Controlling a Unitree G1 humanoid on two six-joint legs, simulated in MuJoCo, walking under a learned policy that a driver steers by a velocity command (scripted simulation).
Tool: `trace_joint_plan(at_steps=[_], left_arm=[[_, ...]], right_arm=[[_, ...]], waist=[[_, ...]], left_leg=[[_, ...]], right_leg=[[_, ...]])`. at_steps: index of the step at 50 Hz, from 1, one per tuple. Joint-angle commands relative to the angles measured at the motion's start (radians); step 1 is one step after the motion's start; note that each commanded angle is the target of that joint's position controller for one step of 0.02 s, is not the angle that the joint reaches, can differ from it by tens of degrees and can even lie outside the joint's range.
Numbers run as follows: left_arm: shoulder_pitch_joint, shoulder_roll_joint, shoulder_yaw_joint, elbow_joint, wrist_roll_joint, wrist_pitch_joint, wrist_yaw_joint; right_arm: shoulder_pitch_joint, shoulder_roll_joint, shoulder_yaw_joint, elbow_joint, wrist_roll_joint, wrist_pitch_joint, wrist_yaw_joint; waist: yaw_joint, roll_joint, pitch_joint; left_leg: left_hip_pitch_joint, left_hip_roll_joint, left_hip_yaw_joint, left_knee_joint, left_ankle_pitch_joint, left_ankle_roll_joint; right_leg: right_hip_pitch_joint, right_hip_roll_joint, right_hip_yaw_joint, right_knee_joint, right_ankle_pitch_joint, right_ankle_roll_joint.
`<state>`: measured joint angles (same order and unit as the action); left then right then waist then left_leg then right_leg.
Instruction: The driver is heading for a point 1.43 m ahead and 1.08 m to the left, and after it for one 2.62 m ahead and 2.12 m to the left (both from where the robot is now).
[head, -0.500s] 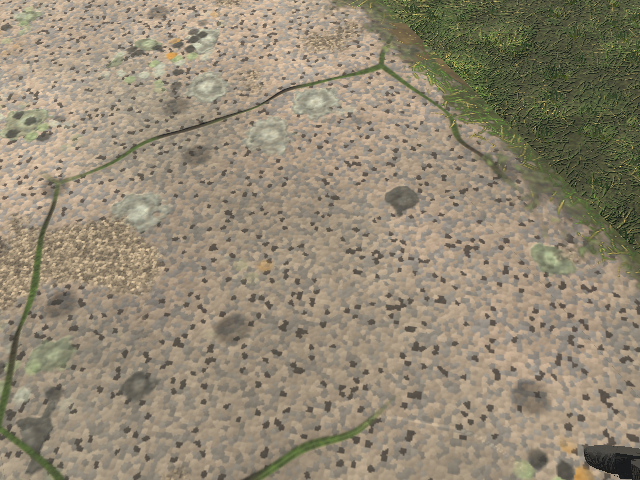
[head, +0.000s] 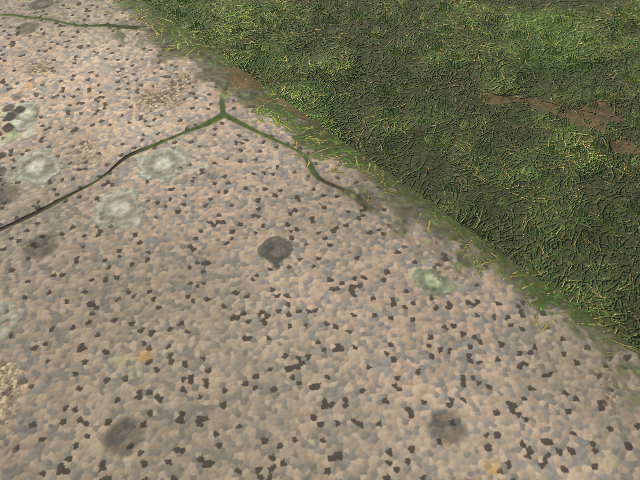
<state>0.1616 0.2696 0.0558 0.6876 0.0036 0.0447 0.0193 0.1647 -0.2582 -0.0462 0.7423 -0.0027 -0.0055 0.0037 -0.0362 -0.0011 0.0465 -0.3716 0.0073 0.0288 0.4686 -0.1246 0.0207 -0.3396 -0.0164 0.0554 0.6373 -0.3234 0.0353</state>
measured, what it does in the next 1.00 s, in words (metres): steps on the spot, turning left: right foot, then left foot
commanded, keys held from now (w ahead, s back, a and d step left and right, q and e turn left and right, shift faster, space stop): q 1.00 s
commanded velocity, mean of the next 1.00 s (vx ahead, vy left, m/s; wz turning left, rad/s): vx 0.01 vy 0.00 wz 0.47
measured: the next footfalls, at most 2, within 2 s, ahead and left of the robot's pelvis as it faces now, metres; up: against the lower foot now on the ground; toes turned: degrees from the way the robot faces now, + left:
right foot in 0.02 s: +0.05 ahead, -0.14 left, +0.00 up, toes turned +3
left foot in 0.36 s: +0.03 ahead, +0.12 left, +0.00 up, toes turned +13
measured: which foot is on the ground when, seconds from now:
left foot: down 0.00-0.04, up 0.06-0.34, down 0.36-0.84, up 0.86-1.00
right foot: up 0.00-0.00, down 0.02-0.36, up 0.38-0.82, down 0.84-1.00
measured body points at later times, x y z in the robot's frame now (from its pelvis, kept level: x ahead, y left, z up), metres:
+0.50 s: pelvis +0.01 +0.03 +0.00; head +0.04 +0.07 +0.45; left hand +0.09 +0.35 -0.11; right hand +0.22 -0.21 -0.08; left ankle +0.00 +0.11 -0.73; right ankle +0.01 -0.13 -0.65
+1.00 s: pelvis +0.02 +0.00 +0.01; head +0.06 +0.00 +0.45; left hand +0.00 +0.32 -0.08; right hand +0.31 -0.17 -0.09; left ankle -0.07 +0.10 -0.65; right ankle +0.09 -0.10 -0.73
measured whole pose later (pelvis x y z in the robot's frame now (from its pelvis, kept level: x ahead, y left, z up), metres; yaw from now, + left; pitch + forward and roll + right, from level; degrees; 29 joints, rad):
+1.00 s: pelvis +0.02 +0.00 +0.01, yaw +33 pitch +2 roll +0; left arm 0.15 0.27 0.07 0.70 0.01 -0.01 0.03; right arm 0.19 -0.37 -0.10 0.61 0.02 0.06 -0.01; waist 0.00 0.06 0.04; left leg -0.53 -0.08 -0.11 1.13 -0.45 -0.07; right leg -0.25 0.00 0.00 0.46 -0.24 -0.01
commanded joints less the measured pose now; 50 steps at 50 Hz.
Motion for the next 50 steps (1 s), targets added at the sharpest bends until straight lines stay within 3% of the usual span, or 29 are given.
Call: trace_joint_plan(at_steps=[1, 2, 3, 4, 5, 7, 8, 12, 15, 17, 18, 19, 20, 21, 22, 23, 24, 26, 31, 37, 39, 41, 42, 43, 44, 45, 46, 48, 50], left_arm=[[0.114, 0.122, 0.032, -0.031, 0.018, -0.011, -0.002], [0.123, 0.199, 0.045, -0.047, 0.032, -0.008, 0.009], [0.09, 0.215, 0.055, -0.024, 0.035, -0.004, 0.008], [0.012, 0.185, 0.05, -0.055, 0.035, -0.017, 0.009], [-0.01, 0.173, 0.05, -0.06, 0.033, -0.028, 0.015], [-0.011, 0.157, 0.048, -0.055, 0.015, -0.051, 0.021], [-0.01, 0.145, 0.045, -0.049, 0.006, -0.055, 0.024], [-0.021, 0.15, 0.056, -0.041, -0.004, -0.035, 0.03], [-0.012, 0.18, 0.067, -0.033, -0.018, -0.023, 0.032], [0.007, 0.165, 0.064, -0.015, -0.033, -0.028, 0.029], [0.051, 0.121, 0.056, -0.01, -0.009, -0.033, 0.023], [-0.018, 0.064, 0.031, -0.08, 0.036, -0.042, 0.024], [-0.1, 0.112, 0.043, -0.089, 0.019, -0.049, 0.027], [-0.102, 0.133, 0.05, -0.085, -0.004, -0.046, 0.027], [-0.084, 0.137, 0.054, -0.064, -0.003, -0.042, 0.033], [-0.08, 0.145, 0.058, -0.055, 0.004, -0.037, 0.04], [-0.065, 0.145, 0.061, -0.05, 0.006, -0.035, 0.041], [-0.035, 0.119, 0.055, -0.039, 0.001, -0.038, 0.034], [-0.077, 0.095, 0.042, -0.044, -0.001, -0.048, 0.026], [-0.078, 0.117, 0.049, -0.048, -0.012, -0.073, 0.004], [-0.061, 0.12, 0.051, -0.046, -0.015, -0.084, -0.005], [-0.003, 0.123, 0.058, -0.027, -0.014, -0.093, -0.013], [0.024, 0.162, 0.069, -0.022, -0.005, -0.093, -0.01], [0.017, 0.222, 0.079, -0.039, 0.01, -0.084, -0.002], [0.012, 0.249, 0.084, -0.031, 0.042, -0.08, -0.007], [-0.026, 0.192, 0.069, -0.057, 0.032, -0.083, -0.004], [-0.067, 0.146, 0.056, -0.065, 0.021, -0.081, 0.003], [-0.093, 0.126, 0.045, -0.074, 0.0, -0.073, 0.013], [-0.062, 0.136, 0.044, -0.067, 0.007, -0.061, 0.023]], right_arm=[[-0.017, -0.115, -0.014, -0.053, 0.01, -0.018, 0.014], [-0.007, -0.087, -0.006, -0.066, -0.01, -0.027, 0.024], [-0.03, -0.084, -0.011, -0.094, 0.008, -0.031, 0.017], [-0.052, -0.143, -0.027, -0.085, 0.009, -0.026, 0.008], [-0.047, -0.159, -0.041, -0.08, 0.014, -0.016, 0.002], [0.01, -0.156, -0.054, -0.068, 0.011, 0.012, -0.011], [0.028, -0.129, -0.05, -0.068, 0.015, 0.021, -0.012], [-0.016, -0.077, -0.029, -0.111, 0.024, 0.03, 0.007], [0.007, -0.104, -0.039, -0.133, 0.028, 0.034, 0.029], [0.078, -0.121, -0.053, -0.114, 0.016, 0.036, 0.023], [0.103, -0.206, -0.078, -0.123, 0.012, 0.033, 0.01], [0.119, -0.336, -0.102, -0.152, -0.009, 0.025, 0.007], [0.174, -0.281, -0.085, -0.154, -0.034, 0.005, 0.017], [0.129, -0.256, -0.075, -0.154, -0.032, -0.011, 0.017], [0.074, -0.237, -0.073, -0.159, -0.011, -0.015, 0.008], [0.031, -0.215, -0.064, -0.168, 0.008, -0.009, -0.001], [0.006, -0.206, -0.058, -0.175, 0.014, -0.001, -0.01], [0.003, -0.204, -0.056, -0.184, 0.008, 0.009, -0.02], [0.016, -0.221, -0.067, -0.195, 0.012, 0.025, -0.038], [-0.007, -0.231, -0.075, -0.214, 0.011, 0.039, -0.025], [-0.02, -0.229, -0.076, -0.22, 0.018, 0.043, -0.023], [-0.049, -0.219, -0.073, -0.227, 0.032, 0.05, -0.027], [-0.032, -0.192, -0.065, -0.23, 0.031, 0.05, -0.03], [0.028, -0.132, -0.05, -0.225, 0.016, 0.048, -0.026], [0.012, -0.191, -0.07, -0.253, 0.024, 0.038, -0.025], [0.038, -0.262, -0.094, -0.228, 0.012, 0.034, -0.025], [0.047, -0.269, -0.102, -0.204, 0.018, 0.039, -0.023], [0.063, -0.215, -0.091, -0.182, 0.02, 0.059, -0.023], [0.028, -0.168, -0.074, -0.2, 0.03, 0.062, -0.015]], waist=[[0.063, 0.116, -0.148], [0.04, -0.048, -0.15], [0.028, -0.258, -0.12], [0.042, -0.227, -0.061], [0.045, -0.227, -0.043], [0.042, -0.197, -0.044], [0.034, -0.167, -0.051], [0.061, -0.165, -0.1], [0.055, -0.176, -0.13], [0.019, -0.126, -0.137], [0.035, 0.067, -0.153], [0.025, 0.355, -0.141], [-0.053, 0.224, -0.227], [-0.024, 0.158, -0.183], [0.004, 0.099, -0.155], [0.018, 0.083, -0.135], [0.038, 0.091, -0.137], [0.049, 0.105, -0.156], [0.022, 0.13, -0.142], [0.011, 0.164, -0.128], [0.019, 0.17, -0.138], [0.061, 0.158, -0.145], [0.059, 0.111, -0.165], [0.014, -0.112, -0.181], [0.009, -0.304, -0.119], [0.01, -0.194, -0.111], [-0.001, -0.141, -0.101], [0.006, -0.116, -0.077], [0.03, -0.137, -0.07]], left_leg=[[-0.074, 0.138, -0.202, -0.117, -0.205, 0.078], [-0.151, 0.05, -0.126, 0.021, -0.319, 0.009], [-0.106, -0.013, -0.016, 0.113, -0.327, -0.022], [-0.068, -0.006, -0.021, 0.237, -0.308, -0.038], [-0.113, -0.019, -0.01, 0.344, -0.319, -0.04], [-0.192, 0.002, -0.051, 0.544, -0.398, -0.057], [-0.216, 0.009, -0.058, 0.576, -0.403, -0.063], [-0.154, 0.026, 0.008, 0.402, -0.326, -0.071], [-0.048, 0.0, 0.056, 0.223, -0.241, -0.045], [0.118, -0.043, 0.062, 0.006, -0.034, 0.003], [0.279, 0.079, -0.141, -0.048, 0.286, 0.058], [0.367, 0.36, -0.548, -0.082, 0.636, 0.274], [0.373, 0.395, -0.591, -0.105, 0.588, 0.371], [0.349, 0.347, -0.497, -0.096, 0.519, 0.333], [0.324, 0.286, -0.425, -0.088, 0.433, 0.273], [0.298, 0.254, -0.392, -0.088, 0.394, 0.235], [0.249, 0.222, -0.358, -0.096, 0.392, 0.217], [0.232, 0.188, -0.332, -0.106, 0.362, 0.212], [0.23, 0.165, -0.386, -0.115, 0.142, 0.208], [0.178, 0.149, -0.51, -0.096, 0.08, 0.208], [0.197, 0.14, -0.549, -0.07, 0.133, 0.198], [0.164, 0.096, -0.542, -0.02, 0.132, 0.154], [0.087, 0.052, -0.506, 0.04, 0.006, 0.106], [-0.044, -0.064, -0.349, 0.257, -0.329, 0.043], [-0.219, -0.153, -0.192, 0.462, -0.546, -0.012], [-0.234, -0.077, -0.202, 0.638, -0.494, -0.05], [-0.233, -0.065, -0.189, 0.701, -0.425, -0.068], [-0.267, -0.051, -0.162, 0.778, -0.329, -0.105], [-0.267, -0.035, -0.103, 0.722, -0.284, -0.121]], right_leg=[[0.313, -0.037, 0.02, -0.215, 0.165, -0.074], [0.341, -0.204, 0.169, -0.231, 0.238, -0.135], [0.132, -0.286, 0.236, -0.312, 0.08, -0.22], [0.062, -0.267, 0.223, -0.342, 0.035, -0.234], [0.065, -0.269, 0.205, -0.337, 0.111, -0.233], [0.121, -0.301, 0.181, -0.304, 0.39, -0.255], [0.155, -0.298, 0.151, -0.281, 0.492, -0.256], [0.224, -0.272, 0.046, -0.228, 0.568, -0.232], [0.235, -0.288, 0.027, -0.174, 0.556, -0.216], [0.155, -0.246, -0.039, -0.064, 0.411, -0.14], [-0.009, -0.165, -0.137, 0.15, 0.17, -0.047], [-0.321, 0.006, -0.148, 0.411, -0.348, 0.046], [-0.344, 0.015, 0.013, 0.58, -0.406, 0.04], [-0.368, -0.002, 0.033, 0.628, -0.333, 0.027], [-0.376, -0.018, 0.035, 0.608, -0.244, 0.022], [-0.376, -0.028, 0.042, 0.569, -0.174, 0.024], [-0.321, -0.022, 0.039, 0.551, -0.124, 0.03], [-0.274, 0.006, 0.023, 0.508, -0.056, 0.041], [-0.23, 0.029, 0.038, 0.249, -0.005, 0.06], [-0.106, 0.06, 0.047, 0.062, -0.042, 0.038], [-0.06, 0.067, 0.045, -0.029, -0.03, 0.023], [0.075, 0.061, 0.026, -0.24, 0.123, -0.004], [0.193, -0.033, 0.083, -0.284, 0.21, -0.038], [0.292, -0.244, 0.271, -0.31, 0.367, -0.127], [0.23, -0.38, 0.466, -0.336, 0.492, -0.291], [0.212, -0.388, 0.42, -0.328, 0.475, -0.319], [0.195, -0.322, 0.313, -0.312, 0.44, -0.277], [0.205, -0.248, 0.192, -0.3, 0.415, -0.237], [0.216, -0.214, 0.107, -0.31, 0.44, -0.239]])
